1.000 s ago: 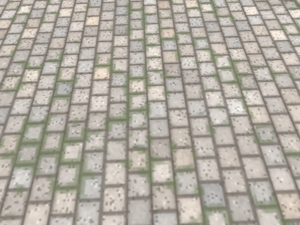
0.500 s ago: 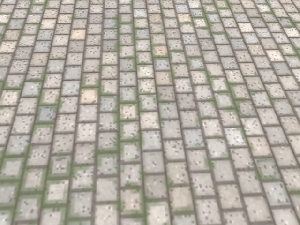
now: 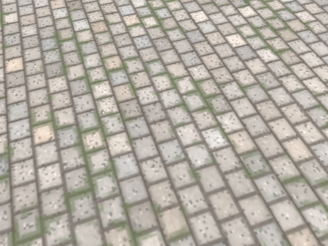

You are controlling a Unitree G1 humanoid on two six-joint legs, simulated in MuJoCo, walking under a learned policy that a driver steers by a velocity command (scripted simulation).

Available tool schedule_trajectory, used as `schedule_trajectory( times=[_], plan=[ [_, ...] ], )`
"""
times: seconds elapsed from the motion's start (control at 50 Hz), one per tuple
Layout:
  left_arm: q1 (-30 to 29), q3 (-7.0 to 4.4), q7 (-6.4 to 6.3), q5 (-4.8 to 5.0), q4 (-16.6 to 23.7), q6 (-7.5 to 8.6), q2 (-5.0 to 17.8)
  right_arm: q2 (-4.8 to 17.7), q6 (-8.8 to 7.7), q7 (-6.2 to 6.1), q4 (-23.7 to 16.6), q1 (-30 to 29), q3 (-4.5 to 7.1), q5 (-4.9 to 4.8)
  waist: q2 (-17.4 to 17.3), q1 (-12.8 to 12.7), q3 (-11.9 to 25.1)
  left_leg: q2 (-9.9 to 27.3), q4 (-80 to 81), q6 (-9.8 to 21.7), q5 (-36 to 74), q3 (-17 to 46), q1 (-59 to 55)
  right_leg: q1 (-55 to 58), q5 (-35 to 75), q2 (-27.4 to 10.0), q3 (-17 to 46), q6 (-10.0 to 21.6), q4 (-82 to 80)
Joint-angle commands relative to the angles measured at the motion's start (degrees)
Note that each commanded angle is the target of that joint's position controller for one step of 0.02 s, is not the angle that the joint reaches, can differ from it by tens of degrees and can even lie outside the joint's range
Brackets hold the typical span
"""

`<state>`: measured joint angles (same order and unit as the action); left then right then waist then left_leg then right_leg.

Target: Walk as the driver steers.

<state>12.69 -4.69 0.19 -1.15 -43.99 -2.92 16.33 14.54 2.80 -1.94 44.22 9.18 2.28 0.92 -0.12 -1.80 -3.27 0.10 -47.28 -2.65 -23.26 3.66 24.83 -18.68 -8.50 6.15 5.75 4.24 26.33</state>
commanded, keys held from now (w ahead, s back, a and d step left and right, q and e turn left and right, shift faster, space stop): e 1.00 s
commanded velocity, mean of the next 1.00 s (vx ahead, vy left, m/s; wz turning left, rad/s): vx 0.00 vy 0.00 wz -0.59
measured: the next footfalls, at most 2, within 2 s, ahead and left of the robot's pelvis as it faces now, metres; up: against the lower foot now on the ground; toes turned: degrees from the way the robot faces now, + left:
left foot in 0.10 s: +0.05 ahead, +0.13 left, +0.00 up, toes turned -8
right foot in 0.56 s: -0.03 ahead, -0.08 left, +0.00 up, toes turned -22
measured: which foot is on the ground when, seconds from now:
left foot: up 0.00-0.08, down 0.10-0.56, up 0.58-1.00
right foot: down 0.00-0.12, up 0.14-0.54, down 0.56-1.00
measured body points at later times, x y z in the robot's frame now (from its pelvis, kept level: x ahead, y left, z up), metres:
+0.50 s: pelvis -0.01 +0.03 +0.00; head +0.02 +0.02 +0.45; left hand +0.20 +0.24 -0.12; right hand +0.01 -0.27 -0.11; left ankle +0.01 +0.13 -0.74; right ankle -0.07 -0.07 -0.71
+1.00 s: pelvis -0.02 +0.01 +0.00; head +0.01 -0.01 +0.45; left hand +0.22 +0.20 -0.11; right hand -0.06 -0.30 -0.10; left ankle +0.06 +0.11 -0.71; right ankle -0.06 -0.07 -0.74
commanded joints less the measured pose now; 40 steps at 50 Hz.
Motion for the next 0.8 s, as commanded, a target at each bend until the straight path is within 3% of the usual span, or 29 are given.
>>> schedule_trajectory(
  times=[0.02, 0.08, 0.1, 0.12, 0.14, 0.16, 0.18, 0.2, 0.22, 0.26, 0.32, 0.36, 0.46, 0.5, 0.52, 0.54, 0.56, 0.58, 0.6, 0.62, 0.64, 0.68, 0.74, 0.8],
  plan=[
    [-0.1, -2.47, 0.27, -0.35, 3.4, 0.09, 9.1, 4.6, -1.16, -0.36, -3.9, 1.2, 0.97, -0.44, 8.2, -0.1, 6.5, -2.4, 4.8, 0.7, -0.5, -1.6, -3.0, 4.5, 2.3, -14.0, 18.6, 8.6, -8.0],
    [-3.1, -2.51, 0.49, 0.26, 3.9, -0.2, 8.9, 4.4, -2.3, -0.83, -3.2, 6.4, 0.88, -0.81, 8.1, 2.8, 6.7, -3.8, 18.8, 2.7, 3.6, -2.0, -11.9, 1.9, 3.7, -12.1, 21.0, 5.3, -5.3],
    [-3.7, -2.2, 0.29, 0.86, 4.3, -0.14, 7.8, 5.5, -2.83, -1.24, -2.8, 8.6, 1.18, -0.48, 6.1, 4.0, 6.4, -1.5, 27.4, 3.6, 6.2, -0.1, -17.1, -1.6, -1.5, -9.6, 19.8, 2.3, -3.0],
    [-1.4, -1.27, 0.12, 1.15, 4.8, 0.13, 4.0, 10.5, -3.09, -1.75, -3.5, 8.6, 2.11, 0.58, -4.6, 2.3, 6.4, 11.5, 35.2, 6.5, 0.4, 12.4, -20.7, -7.3, -13.9, -3.9, 12.9, -1.3, 6.8],
    [-1.9, -1.52, -0.32, 0.79, 5.7, 0.28, 4.4, 15.4, -2.72, -1.34, -5.0, 3.4, 3.23, 1.04, -16.4, 1.6, 2.9, 22.3, 38.1, 13.5, 6.1, 25.8, -15.2, -14.8, -23.3, 5.1, -0.5, -3.3, 18.9],
    [-1.5, -2.43, -0.36, -1.07, 4.5, 0.31, 8.4, 11.7, -2.67, -1.01, -5.6, 2.8, 2.46, 1.33, -8.1, 1.1, 2.5, 22.2, 35.5, 15.8, 14.9, 21.8, -12.4, -12.4, -22.9, 0.0, 1.3, -3.7, 29.8],
    [0.1, -2.79, 0.09, -0.79, 3.2, 0.16, 8.1, 8.3, -2.76, -0.89, -6.2, 0.2, 1.43, 0.77, -4.9, -0.8, 2.8, 18.8, 33.6, 15.0, 20.0, 15.8, -11.3, -10.9, -20.1, -0.1, 1.3, -3.8, 34.2],
    [2.0, -2.76, 0.5, -0.57, 2.2, -0.26, 7.6, 7.0, -2.7, -0.74, -6.8, -1.9, 1.04, 0.68, -4.6, -2.0, 2.6, 15.3, 32.4, 13.4, 23.8, 9.9, -11.6, -10.5, -17.2, -0.5, 0.4, -4.4, 37.9],
    [2.6, -2.69, 1.11, -0.54, 1.9, -0.71, 7.3, 6.9, -2.83, -0.89, -7.0, -2.5, 1.01, 0.49, -7.0, -2.1, 3.2, 13.4, 31.5, 12.8, 26.4, 6.4, -13.9, -11.7, -15.2, -0.9, -0.5, -5.0, 40.4],
    [1.8, -2.23, 1.87, -0.05, 2.0, -1.14, 6.6, 6.7, -2.81, -0.82, -7.1, -0.4, 1.08, 0.69, -8.1, -0.1, 3.8, 11.9, 29.9, 12.9, 31.5, 2.3, -17.7, -13.4, -14.5, -1.6, -2.4, -6.8, 40.4],
    [-2.7, -1.49, 2.3, 0.23, 3.8, -1.52, 5.6, 8.0, -2.82, -0.84, -5.7, 4.9, 1.79, 0.55, -8.2, 3.2, 4.1, 14.3, 28.5, 14.4, 34.7, 1.8, -24.4, -15.5, -15.4, -3.0, -3.5, -8.2, 34.6],
    [-4.0, -1.04, 2.52, 0.31, 4.6, -1.73, 4.9, 9.0, -2.83, -0.61, -5.1, 6.2, 2.28, 0.65, -8.9, 4.1, 4.6, 15.6, 27.7, 14.8, 35.7, 1.0, -25.7, -13.8, -16.9, -3.9, -4.4, -8.1, 29.8],
    [-4.8, -0.22, 2.74, 1.15, 6.3, -1.61, 4.4, 11.1, -2.67, 0.79, -4.9, 4.5, 3.15, 0.96, -11.2, 4.0, 5.4, 16.5, 25.0, 13.7, 37.1, -3.2, -20.8, -2.6, -18.6, -4.4, -9.2, -5.6, 17.1],
    [-4.0, -0.18, 2.65, 1.27, 6.6, -1.23, 4.5, 11.8, -2.42, 1.13, -4.6, 4.2, 3.47, 0.65, -11.2, 3.4, 5.8, 17.0, 22.7, 12.7, 36.3, -4.0, -19.9, 0.7, -16.5, -4.1, -10.3, -4.3, 11.0],
    [-2.4, -0.11, 2.48, 0.95, 6.2, -0.86, 4.1, 12.0, -2.2, 1.2, -4.5, 3.3, 3.55, 0.13, -10.0, 1.9, 6.0, 16.5, 19.9, 11.1, 33.9, -5.6, -18.1, 4.4, -12.1, -3.7, -10.9, -3.4, 4.7],
    [-0.6, -0.16, 1.95, 0.31, 5.7, -0.22, 4.6, 11.7, -1.99, 1.25, -4.1, 3.8, 3.58, -0.18, -6.9, 0.5, 6.4, 15.5, 15.5, 8.0, 28.2, -7.8, -14.3, 9.8, -4.7, -3.4, -9.5, -2.5, -3.3],
    [1.4, -1.1, 1.26, -0.72, 5.5, 0.74, 8.9, 9.6, -1.65, 1.49, -4.2, 5.7, 3.15, 0.09, 4.3, 0.0, 6.7, 11.6, 3.6, 4.0, 14.4, -12.1, -4.8, 17.0, -1.5, -11.6, 3.9, -0.6, -10.5],
    [2.8, -3.15, 1.07, 0.06, 6.6, 1.22, 18.2, 4.9, -1.07, 1.27, -9.1, 2.8, 1.62, 0.46, 18.6, 0.1, 4.6, 0.5, -6.0, 0.2, -13.6, -12.7, 10.7, 18.3, 23.3, -27.8, 26.1, 8.2, -9.8],
    [7.0, -3.34, 0.94, 0.59, 5.5, 1.23, 16.0, 7.3, -0.23, 0.45, -8.7, -0.3, 1.91, 0.82, 10.1, -3.7, 6.8, 1.7, -14.4, 0.3, -14.4, -4.0, 10.3, 18.0, 26.7, -27.9, 23.1, 13.5, -7.6],
    [4.3, -2.19, 0.58, 0.72, 5.4, 1.08, 12.7, 7.6, 0.08, 0.58, -8.0, 0.3, 2.09, 0.03, 7.9, -1.3, 4.5, 2.4, -16.8, 0.6, -10.1, -2.4, 10.5, 15.6, 24.2, -24.4, 18.0, 13.1, -7.4],
    [-0.3, -1.36, 0.24, 0.72, 6.0, 0.78, 10.2, 8.0, -0.24, 0.83, -7.0, 1.0, 2.28, -0.5, 6.5, 0.9, 2.3, 3.2, -15.1, 0.9, -4.7, -1.5, 9.6, 12.9, 19.6, -20.0, 13.8, 10.6, -8.2],
    [-3.7, -0.69, -0.35, 1.08, 6.8, 0.73, 8.3, 9.4, -0.54, 1.18, -5.8, 3.0, 2.78, 0.75, 8.2, 2.3, 3.4, 2.5, -14.5, 0.4, 0.7, -2.2, 7.6, 12.9, 21.5, -15.3, 10.4, 8.2, -7.8],
    [-1.0, -1.0, -0.02, 1.1, 6.2, 1.1, 9.4, 8.2, -0.1, 1.56, -5.6, 3.3, 2.53, 0.45, 5.6, 1.8, 5.6, 1.3, -13.3, -0.2, 2.0, -2.2, 7.1, 14.3, 21.8, -14.9, 11.4, 8.5, -7.2],
    [1.4, -1.31, -0.04, 0.76, 5.6, 1.12, 10.2, 7.7, 0.31, 1.21, -6.4, 1.2, 2.27, 0.37, 6.6, 0.5, 4.4, 0.9, -8.4, -0.4, 1.5, -1.6, 8.5, 14.8, 16.1, -14.9, 14.7, 9.1, -7.5]
  ],
)
Keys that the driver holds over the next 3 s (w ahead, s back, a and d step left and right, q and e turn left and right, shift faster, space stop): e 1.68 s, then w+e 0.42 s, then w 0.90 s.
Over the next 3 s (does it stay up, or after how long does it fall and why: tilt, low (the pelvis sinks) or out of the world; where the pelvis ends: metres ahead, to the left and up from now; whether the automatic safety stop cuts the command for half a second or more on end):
stays up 0.07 -0.51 0.00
